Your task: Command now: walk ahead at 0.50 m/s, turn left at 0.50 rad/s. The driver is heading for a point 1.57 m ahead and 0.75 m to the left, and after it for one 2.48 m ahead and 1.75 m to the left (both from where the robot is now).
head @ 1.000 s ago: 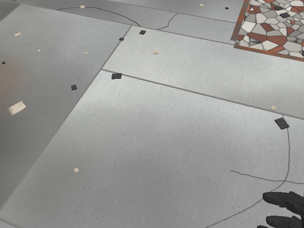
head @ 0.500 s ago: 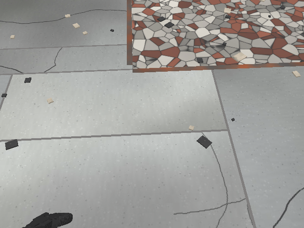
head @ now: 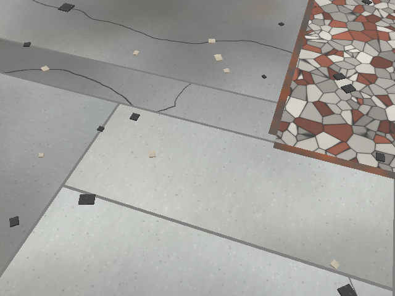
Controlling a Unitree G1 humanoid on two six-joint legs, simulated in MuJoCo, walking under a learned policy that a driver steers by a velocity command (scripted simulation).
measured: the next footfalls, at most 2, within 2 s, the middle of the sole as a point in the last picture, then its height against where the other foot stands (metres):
left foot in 0.10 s outside the picture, level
right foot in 0.58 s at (228, 276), level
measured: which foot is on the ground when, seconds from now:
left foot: up 0.00-0.08, down 0.10-0.60, up 0.62-1.00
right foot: down 0.00-0.12, up 0.14-0.56, down 0.58-1.00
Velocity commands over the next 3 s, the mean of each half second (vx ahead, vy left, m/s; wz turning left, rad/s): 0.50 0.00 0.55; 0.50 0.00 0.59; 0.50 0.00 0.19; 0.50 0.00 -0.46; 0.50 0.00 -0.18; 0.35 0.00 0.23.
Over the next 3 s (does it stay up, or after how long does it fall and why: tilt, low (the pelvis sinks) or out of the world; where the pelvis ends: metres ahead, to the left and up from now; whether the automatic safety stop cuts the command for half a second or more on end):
stays up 1.50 0.64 0.01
